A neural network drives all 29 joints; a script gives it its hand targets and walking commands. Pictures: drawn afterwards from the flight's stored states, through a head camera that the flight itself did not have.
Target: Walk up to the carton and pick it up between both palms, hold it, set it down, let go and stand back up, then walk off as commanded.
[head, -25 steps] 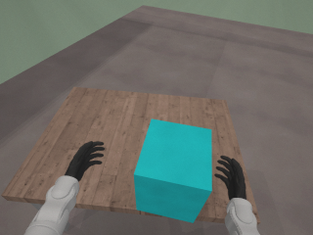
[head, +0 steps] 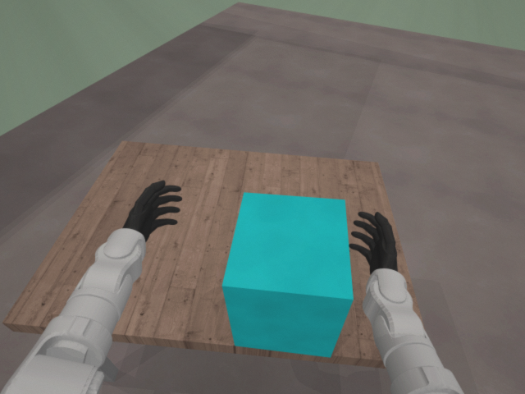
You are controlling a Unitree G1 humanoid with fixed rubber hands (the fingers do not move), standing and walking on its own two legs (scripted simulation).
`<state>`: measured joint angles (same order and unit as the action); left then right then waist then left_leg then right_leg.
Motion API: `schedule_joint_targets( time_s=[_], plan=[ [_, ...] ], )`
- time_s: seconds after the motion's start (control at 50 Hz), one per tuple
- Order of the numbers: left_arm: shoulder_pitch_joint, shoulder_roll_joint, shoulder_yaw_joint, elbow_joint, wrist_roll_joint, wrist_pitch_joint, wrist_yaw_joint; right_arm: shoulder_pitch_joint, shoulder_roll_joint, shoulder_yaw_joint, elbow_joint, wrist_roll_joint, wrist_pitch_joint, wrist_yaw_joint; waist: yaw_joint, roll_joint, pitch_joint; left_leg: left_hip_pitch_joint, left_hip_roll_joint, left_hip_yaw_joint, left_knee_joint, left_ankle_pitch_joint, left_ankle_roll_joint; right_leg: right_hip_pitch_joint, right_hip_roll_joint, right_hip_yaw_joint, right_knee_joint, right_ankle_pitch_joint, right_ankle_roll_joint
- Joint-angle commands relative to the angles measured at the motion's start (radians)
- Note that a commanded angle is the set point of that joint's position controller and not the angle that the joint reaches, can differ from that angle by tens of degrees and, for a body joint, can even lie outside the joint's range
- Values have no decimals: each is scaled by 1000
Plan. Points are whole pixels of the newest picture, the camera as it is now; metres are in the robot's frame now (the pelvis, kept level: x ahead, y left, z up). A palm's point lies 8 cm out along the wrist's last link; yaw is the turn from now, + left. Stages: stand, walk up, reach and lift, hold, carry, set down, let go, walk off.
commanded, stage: reach and lift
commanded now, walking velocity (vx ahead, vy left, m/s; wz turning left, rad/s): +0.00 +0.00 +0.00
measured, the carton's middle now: (287, 275) +0.39 -0.05 -0.09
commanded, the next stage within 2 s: none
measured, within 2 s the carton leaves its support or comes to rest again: neither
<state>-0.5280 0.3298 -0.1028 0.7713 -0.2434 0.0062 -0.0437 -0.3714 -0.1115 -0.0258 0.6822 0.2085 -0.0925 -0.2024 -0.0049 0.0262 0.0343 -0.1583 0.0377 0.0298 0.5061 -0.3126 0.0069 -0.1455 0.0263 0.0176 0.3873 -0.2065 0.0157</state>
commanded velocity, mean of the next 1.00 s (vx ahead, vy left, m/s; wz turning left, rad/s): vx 0.00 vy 0.00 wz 0.00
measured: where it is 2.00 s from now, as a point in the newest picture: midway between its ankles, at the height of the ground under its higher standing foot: outside the picture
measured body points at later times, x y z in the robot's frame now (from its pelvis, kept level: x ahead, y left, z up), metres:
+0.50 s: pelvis -0.01 -0.02 -0.01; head +0.03 -0.01 +0.44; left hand +0.38 +0.20 +0.00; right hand +0.35 -0.22 -0.02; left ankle -0.02 +0.10 -0.74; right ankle +0.00 -0.14 -0.74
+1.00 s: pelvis -0.04 -0.02 -0.06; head +0.07 -0.01 +0.38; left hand +0.40 +0.16 -0.05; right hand +0.36 -0.20 -0.07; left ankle -0.02 +0.10 -0.74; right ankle +0.00 -0.14 -0.74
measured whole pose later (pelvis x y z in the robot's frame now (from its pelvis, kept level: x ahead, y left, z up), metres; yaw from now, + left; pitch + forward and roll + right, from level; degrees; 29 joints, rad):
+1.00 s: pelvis -0.04 -0.02 -0.06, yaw +0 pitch +27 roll +0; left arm -0.86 0.27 -0.08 1.44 -0.23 -0.55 -0.06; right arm -0.72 -0.10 -0.03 1.33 0.17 -0.53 -0.17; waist -0.04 -0.01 -0.25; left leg -0.98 0.03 0.03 0.87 -0.36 -0.01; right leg -1.02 0.02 0.02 0.85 -0.30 0.00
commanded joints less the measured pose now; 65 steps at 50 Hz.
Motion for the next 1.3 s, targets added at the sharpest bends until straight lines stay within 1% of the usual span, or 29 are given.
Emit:
schedule_joint_targets(
  time_s=[0.0,0.02,0.1,0.12,0.18,0.22,0.3,0.36,0.42,0.48,0.54,0.6,0.62,0.64,0.7,0.72,0.78,0.8,0.84,0.88,0.9,0.94,1.0,1.04,1.06,1.08,1.16,1.2,1.28],
  plan=[
    [-454,65,64,-41,-20,-42,17,-472,-167,-112,-35,-16,-16,5,-141,14,-338,66,-9,-62,-68,437,-61,3,2,-54,-22,319,-9],
    [-526,65,59,-16,-13,-46,19,-544,-179,-127,-2,-23,-14,4,-144,32,-352,45,-8,-72,-67,413,-63,-21,1,-54,-21,283,-13],
    [-524,46,57,81,2,-79,13,-528,-135,-82,111,-7,-25,0,-143,34,-341,33,-15,-66,-57,440,-64,-17,-7,-53,-19,311,-13],
    [-511,35,56,127,7,-92,8,-518,-130,-89,166,-16,-38,0,-155,27,-342,34,-13,-65,-50,439,-66,-34,-2,-54,-21,308,-13],
    [-497,4,63,233,21,-160,-2,-518,-94,-48,254,-15,-79,12,-140,20,-331,-9,-19,-66,-21,436,-61,-66,-6,-53,1,311,-9],
    [-485,-24,51,320,19,-214,-9,-506,-86,-47,329,-18,-118,22,-145,30,-333,-23,-16,-75,7,446,-70,-118,-6,-58,13,284,-12],
    [-532,-24,49,456,9,-338,-19,-522,-61,-16,478,-8,-199,43,-120,37,-339,-115,-19,-78,60,419,-63,-205,-24,-48,67,232,-16],
    [-608,14,52,431,-18,-423,-12,-582,-67,0,461,11,-273,51,-95,60,-440,-157,-23,-74,110,429,-68,-246,-31,-41,109,240,-17],
    [-682,20,28,433,-37,-487,0,-643,-65,-27,492,1,-335,54,-113,87,-584,-211,-27,-71,178,419,-76,-342,-30,-52,159,240,-14],
    [-708,39,28,475,-70,-528,-1,-689,-46,-1,451,5,-384,56,-102,49,-718,-339,-39,-42,239,375,-56,-351,-41,-42,221,280,8],
    [-658,42,44,587,-70,-545,-17,-663,-38,8,488,-12,-408,50,-115,-14,-737,-450,-46,-26,270,311,-33,-344,-54,-24,270,309,28],
    [-652,26,59,717,-50,-550,-36,-672,1,17,555,-28,-424,36,-105,-56,-714,-576,-54,-19,295,192,-7,-393,-58,-3,299,190,37],
    [-663,11,52,705,-44,-552,-33,-684,-6,-1,562,-30,-435,35,-104,-41,-715,-589,-51,-19,304,179,-9,-416,-55,-3,305,155,33],
    [-671,13,66,728,-43,-557,-33,-698,13,20,572,-25,-435,39,-81,-46,-696,-616,-50,-15,310,163,-5,-435,-59,3,318,123,30],
    [-723,-9,56,662,-37,-581,-28,-740,2,-9,560,-38,-473,33,-103,-32,-784,-630,-55,-17,343,182,-18,-457,-47,-6,357,159,29],
    [-728,5,78,665,-31,-587,-28,-736,25,3,565,-44,-473,29,-93,-45,-786,-657,-59,-7,356,182,-11,-450,-50,6,372,169,33],
    [-720,-7,88,649,-3,-603,-25,-706,41,-7,618,-50,-485,26,-106,-37,-804,-678,-58,-10,370,176,-17,-467,-52,13,393,162,34],
    [-739,-9,82,626,9,-607,-20,-718,43,-13,612,-50,-488,25,-98,-4,-824,-678,-58,-8,375,171,-21,-493,-50,8,401,137,27],
    [-765,-19,81,573,11,-612,-11,-733,31,-25,592,-47,-503,23,-110,4,-867,-635,-56,-11,384,205,-31,-513,-43,-3,406,162,23],
    [-759,-28,88,571,36,-613,-9,-726,67,-10,568,-54,-508,22,-97,16,-899,-643,-58,-2,396,211,-33,-503,-47,1,418,192,20],
    [-789,-40,71,501,36,-617,1,-755,43,-40,552,-57,-515,25,-110,41,-930,-629,-52,-12,399,213,-41,-534,-37,-13,423,170,14],
    [-786,-49,91,501,62,-612,7,-744,81,-46,538,-69,-510,25,-94,43,-949,-611,-50,-11,399,219,-37,-539,-39,-16,421,160,13],
    [-741,-95,106,581,110,-584,1,-738,102,-56,562,-98,-517,15,-104,35,-876,-617,-52,-5,402,198,-41,-547,-38,-16,409,161,10],
    [-730,-126,130,610,129,-563,-4,-743,142,-70,572,-113,-513,7,-97,4,-808,-632,-49,-5,390,175,-28,-546,-38,-17,393,121,14],
    [-746,-138,136,609,137,-565,-3,-763,147,-75,567,-108,-518,11,-91,14,-818,-626,-52,-5,388,176,-30,-548,-38,-14,394,118,13],
    [-741,-164,147,627,152,-556,-13,-752,189,-70,584,-123,-518,9,-94,-3,-787,-622,-52,-2,387,178,-26,-532,-38,-17,388,128,16],
    [-770,-303,188,594,249,-570,-25,-778,321,-112,630,-212,-550,30,-97,18,-787,-547,-54,-10,371,219,-34,-540,-33,-38,371,146,1],
    [-786,-398,242,592,332,-587,-43,-795,442,-130,628,-286,-572,56,-76,32,-777,-547,-59,3,360,219,-30,-513,-38,-38,364,157,-2],
    [-781,-574,343,634,538,-605,-68,-768,659,-235,664,-538,-608,93,-93,-12,-755,-559,-57,19,333,187,-26,-432,-26,-38,357,186,-11]
  ],
)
